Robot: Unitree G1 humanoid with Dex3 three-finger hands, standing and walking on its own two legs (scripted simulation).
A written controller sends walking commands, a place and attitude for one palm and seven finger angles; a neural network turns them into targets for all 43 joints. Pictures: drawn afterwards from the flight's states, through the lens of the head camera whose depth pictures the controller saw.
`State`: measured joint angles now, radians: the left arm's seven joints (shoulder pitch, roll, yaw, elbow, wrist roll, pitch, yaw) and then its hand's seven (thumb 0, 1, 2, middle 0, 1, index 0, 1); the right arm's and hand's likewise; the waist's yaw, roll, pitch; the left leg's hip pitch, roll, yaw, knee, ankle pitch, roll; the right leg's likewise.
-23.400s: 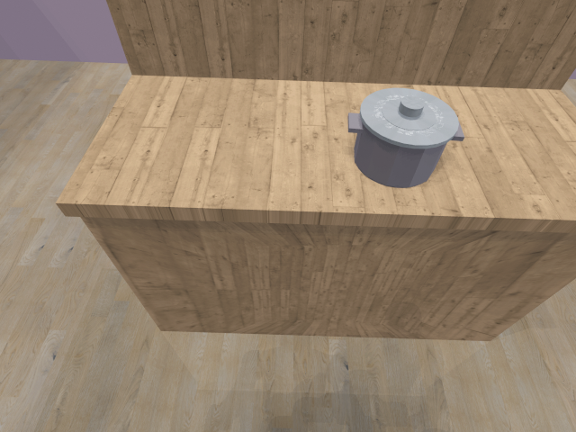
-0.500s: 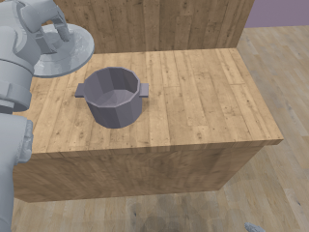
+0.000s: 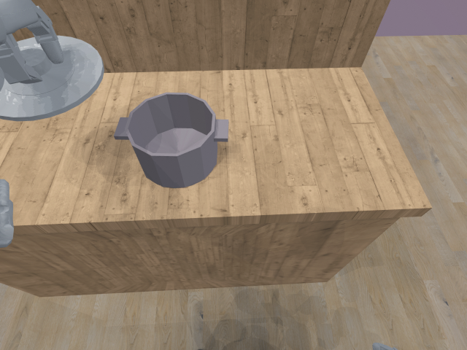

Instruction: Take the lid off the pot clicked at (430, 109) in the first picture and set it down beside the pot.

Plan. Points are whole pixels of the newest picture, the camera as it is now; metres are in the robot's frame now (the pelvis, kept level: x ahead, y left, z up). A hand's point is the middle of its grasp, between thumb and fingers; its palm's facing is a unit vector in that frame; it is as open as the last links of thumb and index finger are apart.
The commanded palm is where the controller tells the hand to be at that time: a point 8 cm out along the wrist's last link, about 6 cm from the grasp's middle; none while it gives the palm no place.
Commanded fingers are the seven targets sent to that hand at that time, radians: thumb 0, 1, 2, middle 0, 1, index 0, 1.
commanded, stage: move the lid sideways beside the pot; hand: left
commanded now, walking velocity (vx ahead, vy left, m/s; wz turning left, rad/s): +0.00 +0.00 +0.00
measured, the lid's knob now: (32, 62) +0.49 +0.30 +0.21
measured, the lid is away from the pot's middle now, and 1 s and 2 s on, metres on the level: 0.18 0.24 0.24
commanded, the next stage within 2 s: lower the lid onto the table in 0.72 s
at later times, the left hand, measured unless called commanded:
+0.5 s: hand out of the picture +0.45 +0.33 +0.24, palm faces -0.27 -0.14 -0.95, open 7.3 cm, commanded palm +0.46 +0.34 +0.32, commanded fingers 0.00 0.65 1.02 -0.79 -1.16 -0.85 -1.12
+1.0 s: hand out of the picture +0.44 +0.35 +0.23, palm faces -0.32 -0.19 -0.93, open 7.3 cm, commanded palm +0.47 +0.35 +0.31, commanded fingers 0.00 0.65 1.02 -0.79 -1.16 -0.85 -1.12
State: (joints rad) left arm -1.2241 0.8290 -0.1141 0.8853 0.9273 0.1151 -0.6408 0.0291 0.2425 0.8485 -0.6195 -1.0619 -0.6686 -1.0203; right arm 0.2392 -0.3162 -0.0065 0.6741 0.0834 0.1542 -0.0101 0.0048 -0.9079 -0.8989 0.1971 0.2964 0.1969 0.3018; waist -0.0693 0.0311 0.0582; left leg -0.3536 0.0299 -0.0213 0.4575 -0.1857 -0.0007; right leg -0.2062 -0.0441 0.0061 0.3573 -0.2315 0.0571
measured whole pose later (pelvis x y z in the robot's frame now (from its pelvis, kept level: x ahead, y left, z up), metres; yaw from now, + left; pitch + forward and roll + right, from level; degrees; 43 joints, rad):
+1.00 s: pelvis -0.01 +0.00 +0.00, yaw +0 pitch +5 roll -2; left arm -1.29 0.95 -0.10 1.04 0.95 0.08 -0.65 0.03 0.24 0.85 -0.62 -1.06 -0.67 -1.02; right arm 0.28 -0.33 0.01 0.70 0.10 0.16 -0.02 0.00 -0.91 -0.90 0.20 0.30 0.20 0.30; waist -0.08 0.03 0.08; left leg -0.39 0.04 -0.04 0.50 -0.20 0.00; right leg -0.22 -0.03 -0.01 0.38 -0.23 0.06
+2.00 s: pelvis +0.00 +0.01 -0.01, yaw +0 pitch +7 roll -3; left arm -1.16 0.93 -0.04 1.06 0.94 -0.01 -0.59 0.03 0.25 0.84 -0.61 -1.06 -0.67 -1.02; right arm 0.29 -0.32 0.00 0.71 0.10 0.16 -0.02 0.00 -0.91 -0.90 0.20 0.30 0.20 0.30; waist -0.10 0.02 0.07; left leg -0.46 0.04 -0.03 0.57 -0.23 0.01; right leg -0.29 -0.03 0.00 0.43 -0.26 0.06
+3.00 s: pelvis -0.01 +0.01 -0.02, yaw -1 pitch +11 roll -3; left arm -1.09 0.92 -0.04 1.11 0.94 -0.10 -0.52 0.03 0.25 0.84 -0.61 -1.06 -0.66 -1.02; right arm 0.31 -0.32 0.01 0.71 0.10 0.15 -0.05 0.00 -0.91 -0.90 0.20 0.30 0.20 0.30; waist -0.12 0.02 0.03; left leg -0.59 0.05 -0.02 0.68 -0.28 0.01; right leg -0.43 -0.02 0.02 0.54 -0.30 0.06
